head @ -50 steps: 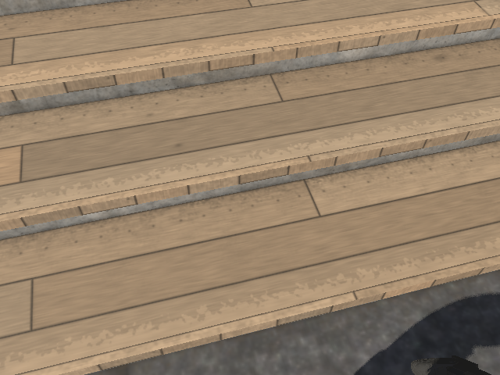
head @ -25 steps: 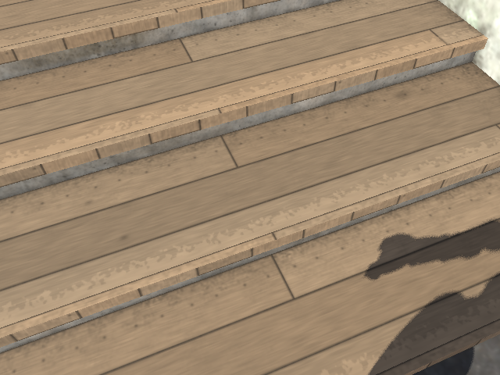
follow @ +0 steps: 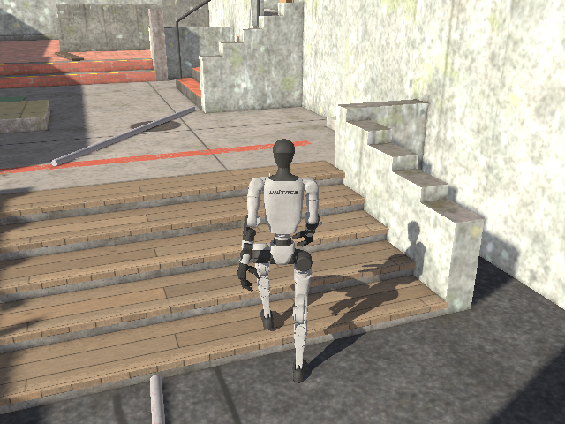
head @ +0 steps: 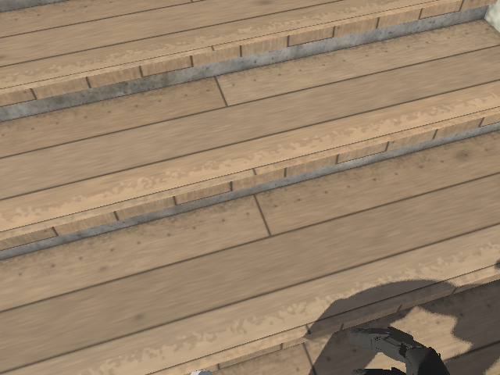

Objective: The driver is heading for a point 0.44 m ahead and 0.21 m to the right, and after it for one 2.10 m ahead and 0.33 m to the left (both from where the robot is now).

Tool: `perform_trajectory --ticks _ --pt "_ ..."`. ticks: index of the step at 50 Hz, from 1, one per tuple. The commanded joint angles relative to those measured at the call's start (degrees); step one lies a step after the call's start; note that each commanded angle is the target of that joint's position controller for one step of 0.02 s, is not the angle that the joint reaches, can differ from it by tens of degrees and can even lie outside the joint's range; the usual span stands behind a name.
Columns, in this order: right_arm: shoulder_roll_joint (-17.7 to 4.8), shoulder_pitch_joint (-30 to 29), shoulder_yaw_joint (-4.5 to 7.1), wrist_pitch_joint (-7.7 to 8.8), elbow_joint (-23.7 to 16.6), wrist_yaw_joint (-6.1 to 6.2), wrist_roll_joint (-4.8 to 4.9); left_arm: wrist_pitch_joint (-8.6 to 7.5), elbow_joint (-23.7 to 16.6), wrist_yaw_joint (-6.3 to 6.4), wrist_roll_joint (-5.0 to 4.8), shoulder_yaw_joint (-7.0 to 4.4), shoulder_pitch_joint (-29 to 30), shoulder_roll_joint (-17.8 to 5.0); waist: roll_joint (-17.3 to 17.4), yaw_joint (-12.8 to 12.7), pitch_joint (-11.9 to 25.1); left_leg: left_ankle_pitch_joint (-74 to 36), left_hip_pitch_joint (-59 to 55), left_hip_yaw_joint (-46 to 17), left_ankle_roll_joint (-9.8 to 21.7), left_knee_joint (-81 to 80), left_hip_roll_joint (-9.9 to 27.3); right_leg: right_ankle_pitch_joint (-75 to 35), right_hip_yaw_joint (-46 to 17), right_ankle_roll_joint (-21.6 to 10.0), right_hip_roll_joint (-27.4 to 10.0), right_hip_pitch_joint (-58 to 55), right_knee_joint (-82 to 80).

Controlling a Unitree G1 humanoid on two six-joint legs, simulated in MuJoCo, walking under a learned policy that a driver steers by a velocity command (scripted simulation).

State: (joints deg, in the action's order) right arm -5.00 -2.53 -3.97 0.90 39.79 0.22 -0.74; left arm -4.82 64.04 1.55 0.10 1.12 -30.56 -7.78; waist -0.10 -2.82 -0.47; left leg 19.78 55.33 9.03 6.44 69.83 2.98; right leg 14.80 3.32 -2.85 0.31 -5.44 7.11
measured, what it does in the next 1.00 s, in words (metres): climbs, turning right: left foot 0.11 m higher, then right foot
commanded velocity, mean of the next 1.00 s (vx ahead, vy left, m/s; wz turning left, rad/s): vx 0.09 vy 0.00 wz -0.46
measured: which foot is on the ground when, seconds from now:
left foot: up 0.00-0.02, down 0.04-0.64, up 0.66-1.00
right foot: down 0.00-0.04, up 0.06-0.62, down 0.64-1.00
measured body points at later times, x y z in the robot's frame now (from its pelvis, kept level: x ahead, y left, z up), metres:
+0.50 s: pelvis +0.13 +0.03 +0.10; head +0.16 +0.03 +0.55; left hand +0.29 +0.23 -0.04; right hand +0.13 -0.23 -0.03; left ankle +0.17 +0.09 -0.64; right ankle +0.17 -0.10 -0.59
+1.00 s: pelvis +0.15 +0.01 +0.11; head +0.17 -0.01 +0.55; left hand +0.38 +0.19 +0.01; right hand +0.16 -0.29 +0.00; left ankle +0.23 +0.13 -0.58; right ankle +0.12 -0.07 -0.64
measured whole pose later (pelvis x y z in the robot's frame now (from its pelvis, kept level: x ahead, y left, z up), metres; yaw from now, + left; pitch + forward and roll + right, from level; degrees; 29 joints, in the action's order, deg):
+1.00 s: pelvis +0.15 +0.01 +0.11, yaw -31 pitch +2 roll +1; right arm -13.7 7.7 3.4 -3.4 39.4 1.9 -1.9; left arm 0.6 36.9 0.4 1.5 -4.5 -15.0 -14.2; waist 0.5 -1.9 -1.5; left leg 22.5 27.5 -2.0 -2.0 52.0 0.4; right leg 10.7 -4.7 -4.1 4.2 16.3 25.3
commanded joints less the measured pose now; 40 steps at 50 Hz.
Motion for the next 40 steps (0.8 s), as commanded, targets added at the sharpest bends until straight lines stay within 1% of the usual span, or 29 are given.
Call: perform_trajectory --ticks 1,2,3,4,5,6,7,8,9,11,12,13,14,16,17,20,25,28,30,31,32,33,34,35,36,37,38,39,40 --pt "-6.08 21.25 2.64 1.82 3.81 1.01 0.83 -0.64 -2.33 -0.5 -0.84 -2.93 0.46 -13.31 -12.21 12.05 10.95 -7.44 -34.27 0.96 2.27 -19.1 -7.53 -89.89 -0.75 -4.65 -12.19 1.12 24.9" --pt "-10.18 26.01 4.25 2.68 5.28 1.4 -0.65 -1.55 -3.17 -1.19 -0.93 -3.39 -0.11 -12.78 -11.57 13.56 15.2 -13.3 -46.13 -9.66 4.14 -23.93 -2.32 -72.04 -1.34 -2.52 -9.87 8.41 38.62" --pt "-19.32 31.21 7.04 2.75 7.84 1.66 -2.3 -1.61 -6.8 -2.27 -3.06 -1.96 -5.72 -3.22 13.87 9.96 22.51 -50.68 -63.27 -42.48 15.05 -35.88 22.49 -5.81 0.43 2.29 2.99 30.91 68.17" --pt "-18.6 28.02 7.73 2.0 7.1 1.63 -0.18 -0.82 -5.94 -2.34 -0.26 -3.99 -3.46 -8.33 8.0 9.0 27.06 -56.07 -56.26 -51.09 15.89 -44.21 21.31 5.25 -9.92 1.47 4.65 29.21 81.66" --pt "-16.41 18.23 7.55 2.42 6.16 1.38 0.36 0.28 -9.0 -2.1 0.29 -4.33 -0.44 -6.57 4.81 3.41 18.22 -44.79 -47.63 -41.1 15.31 -43.12 21.49 3.28 -9.29 1.24 1.68 33.46 86.35" --pt "-11.39 14.59 6.81 2.73 6.59 1.15 0.23 1.3 -11.12 -1.45 2.03 -4.56 4.64 -6.31 -2.23 2.66 8.82 -33.01 -40.27 -34.79 12.02 -42.77 18.99 2.61 -6.24 0.38 -0.73 37.77 85.24" --pt "-7.92 14.49 6.12 3.13 8.42 1.44 -0.34 2.29 -12.35 -0.92 2.39 -4.93 7.74 -5.59 -2.7 2.01 2.66 -25.49 -34.7 -27.87 8.57 -43.52 15.95 1.77 -7.24 -0.7 -2.28 39.77 82.42" --pt "-5.55 14.22 5.69 3.29 9.49 1.89 -0.54 3.63 -13.39 -0.56 2.5 -5.16 6.99 -5.34 0.34 -0.07 0.1 -21.02 -30.75 -22.89 6.35 -45.86 13.85 1.45 -6.94 -0.95 -2.81 39.21 81.44" --pt "-4.73 14.63 5.62 3.54 10.13 1.89 -1.01 4.6 -13.82 -0.22 2.2 -5.14 6.58 -4.76 1.74 -0.78 0.02 -20.06 -30.41 -20.51 5.42 -47.3 14.04 0.74 -6.45 -1.57 -2.17 40.06 83.78" --pt "-7.16 16.63 6.54 4.75 11.53 1.42 -1.06 5.25 -15.26 0.04 1.65 -5.11 6.46 -4.29 2.57 -2.1 0.71 -23.04 -32.06 -13.83 4.01 -50.26 12.32 -1.67 -7.06 -1.93 -2.07 41.18 80.1" --pt "-7.27 17.06 6.7 4.74 11.85 1.46 -1.01 5.4 -16.05 -0.02 1.82 -5.18 7.4 -4.19 3.25 -2.48 0.84 -24.82 -33.13 -11.71 3.38 -50.78 12.39 -2.74 -7.6 -1.5 -2.15 41.97 77.74" --pt "-7.62 17.69 6.8 4.78 11.86 1.62 -0.88 5.61 -16.69 -0.14 2.0 -5.29 8.87 -4.43 3.25 -2.14 0.96 -25.98 -34.36 -9.46 3.34 -51.51 12.1 -3.87 -7.21 -0.9 -1.81 42.75 75.93" --pt "-9.09 17.84 7.11 4.46 10.85 1.93 -0.88 6.04 -17.09 -0.39 1.97 -5.47 9.17 -5.18 3.5 -1.86 1.32 -28.42 -35.76 -6.91 4.43 -52.16 11.66 -3.81 -5.02 0.07 -1.14 43.27 72.88" --pt "-9.6 18.2 7.12 3.57 9.49 3.08 -1.12 6.51 -19.37 -0.73 1.77 -5.16 13.61 -4.5 4.64 -0.8 1.83 -30.24 -38.97 -3.87 5.48 -52.64 11.57 -3.19 -3.66 2.14 -1.4 44.35 64.1" --pt "-9.97 18.23 7.16 3.2 8.48 3.45 -1.02 6.81 -19.07 -0.99 1.63 -5.12 13.45 -4.48 4.58 -0.11 2.86 -28.62 -40.74 -1.86 5.34 -52.8 10.75 -3.3 -1.88 2.65 -1.34 43.3 58.73" --pt "-12.11 19.32 7.6 2.98 5.89 4.14 -0.89 7.3 -20.74 -1.38 2.5 -5.28 16.4 -4.94 5.88 2.0 4.7 -29.76 -44.53 -1.58 5.97 -52.4 14.62 -3.8 -1.18 3.38 -2.72 40.31 52.05" --pt "-13.67 20.73 8.59 0.68 2.52 3.82 -1.96 8.52 -24.89 -2.43 2.46 -5.86 21.39 -6.06 8.31 5.09 3.1 -13.7 -45.17 -0.45 5.13 -51.3 17.51 3.84 2.59 2.83 -2.32 35.42 43.21" --pt "-15.04 21.38 9.36 -0.7 1.71 3.45 -2.09 8.16 -26.95 -3.11 1.58 -6.13 21.52 -5.96 8.17 6.07 2.29 -15.95 -46.85 -0.71 4.16 -48.52 19.33 10.84 4.42 1.73 -1.54 32.5 37.8" --pt "-16.16 21.05 9.93 -1.49 2.04 3.41 -1.68 7.11 -27.64 -3.18 0.77 -5.98 19.9 -4.95 6.92 5.08 2.66 -17.17 -48.16 0.9 1.83 -44.29 18.42 9.42 5.5 0.72 -0.25 28.21 27.65" --pt "-16.6 22.07 10.28 -2.06 2.87 3.24 -1.47 6.13 -27.09 -2.98 0.87 -5.98 17.61 -5.08 3.99 3.55 2.9 -16.02 -45.87 3.29 -0.9 -39.74 16.9 0.87 4.86 0.37 0.51 22.28 18.33" --pt "-14.97 23.74 10.06 -2.53 3.29 2.85 -1.36 5.08 -25.85 -2.51 1.76 -6.88 13.79 -7.88 -3.7 2.22 4.61 -9.11 -40.39 6.23 -3.81 -29.02 13.14 -3.93 -3.06 -0.22 -2.8 14.06 11.51" --pt "-10.68 19.16 8.88 -2.44 -2.16 2.48 -0.07 4.9 -26.95 -1.6 1.3 -9.38 12.44 -17.56 -21.99 0.48 1.52 12.78 -21.04 7.63 -9.16 -17.6 1.95 -25.48 -26.71 -8.91 -18.4 9.08 11.06" --pt "-11.97 15.7 9.02 -3.19 -2.35 2.98 -0.76 5.21 -26.9 -0.78 1.17 -9.76 7.15 -16.3 -12.74 -3.31 3.68 19.25 -20.23 -2.79 -9.98 -3.54 0.32 -39.43 -29.01 -16.9 -23.17 9.55 11.84" --pt "-11.94 16.01 9.14 -3.47 -2.13 2.49 -0.57 5.58 -27.24 -0.29 1.06 -8.85 9.69 -14.53 -6.85 -0.79 3.52 15.44 -19.35 -6.45 -10.13 0.74 0.37 -38.55 -24.05 -17.87 -21.6 10.84 12.87" --pt "-11.51 15.13 9.05 -3.1 -2.25 2.17 -0.09 6.01 -28.41 -0.03 1.3 -8.25 14.08 -13.48 -4.78 1.03 2.08 10.18 -19.15 -8.52 -9.56 0.21 0.69 -31.85 -20.64 -15.6 -18.13 13.1 12.13" --pt "-12.5 12.93 9.3 -2.75 -3.14 2.03 -0.41 5.99 -29.32 0.11 0.81 -7.83 17.47 -13.07 -5.34 2.32 0.7 5.84 -17.13 -9.78 -8.87 -2.29 0.77 -26.8 -19.24 -12.9 -15.06 12.82 11.64" --pt "-13.65 13.09 9.69 -2.71 -2.93 1.96 -1.32 5.78 -30.17 0.05 0.27 -7.49 19.38 -11.83 -5.65 2.86 1.5 3.17 -17.51 -9.81 -8.61 -2.16 0.14 -27.96 -18.07 -11.9 -13.42 11.89 11.6" --pt "-13.93 13.85 9.81 -2.97 -2.41 1.83 -1.69 5.43 -30.48 -0.25 0.13 -7.18 19.41 -11.27 -5.07 2.98 2.84 1.49 -18.11 -9.61 -8.54 -1.18 -0.9 -29.67 -17.58 -11.69 -12.68 11.16 11.8" --pt "-13.5 14.45 9.68 -3.25 -2.17 1.76 -1.59 4.95 -30.54 -0.46 0.19 -7.16 18.75 -11.52 -4.28 2.99 4.02 0.64 -18.5 -9.85 -8.6 -1.24 -1.35 -31.2 -17.4 -11.66 -12.44 10.37 12.08"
